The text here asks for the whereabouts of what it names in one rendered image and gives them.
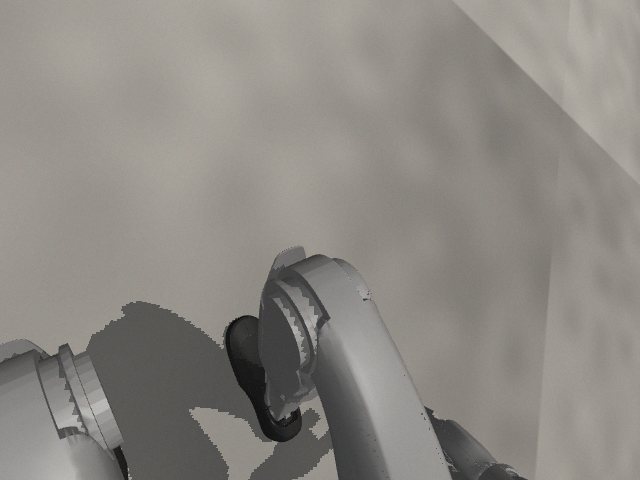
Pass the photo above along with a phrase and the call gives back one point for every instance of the right robot hand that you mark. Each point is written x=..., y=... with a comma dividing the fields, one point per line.
x=460, y=449

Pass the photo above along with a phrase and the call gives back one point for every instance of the right robot arm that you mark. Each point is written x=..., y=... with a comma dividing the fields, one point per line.
x=501, y=472

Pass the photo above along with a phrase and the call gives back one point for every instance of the left robot foot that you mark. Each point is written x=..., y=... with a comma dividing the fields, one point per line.
x=122, y=462

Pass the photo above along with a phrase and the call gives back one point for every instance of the right robot foot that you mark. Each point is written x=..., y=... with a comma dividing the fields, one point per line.
x=242, y=349

